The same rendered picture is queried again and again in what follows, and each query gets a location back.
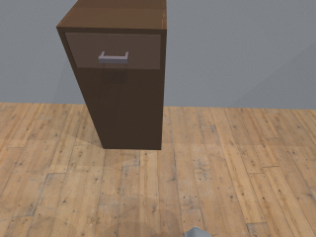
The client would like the handle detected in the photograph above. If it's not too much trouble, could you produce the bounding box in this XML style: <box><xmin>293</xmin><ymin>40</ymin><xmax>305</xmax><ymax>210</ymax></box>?
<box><xmin>98</xmin><ymin>51</ymin><xmax>129</xmax><ymax>64</ymax></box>

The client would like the cabinet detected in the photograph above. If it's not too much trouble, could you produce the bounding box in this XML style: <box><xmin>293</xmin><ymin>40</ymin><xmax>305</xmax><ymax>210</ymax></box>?
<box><xmin>56</xmin><ymin>0</ymin><xmax>167</xmax><ymax>150</ymax></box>

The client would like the drawer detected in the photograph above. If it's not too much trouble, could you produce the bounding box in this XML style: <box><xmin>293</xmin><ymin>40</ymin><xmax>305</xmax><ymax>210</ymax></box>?
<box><xmin>65</xmin><ymin>33</ymin><xmax>161</xmax><ymax>69</ymax></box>

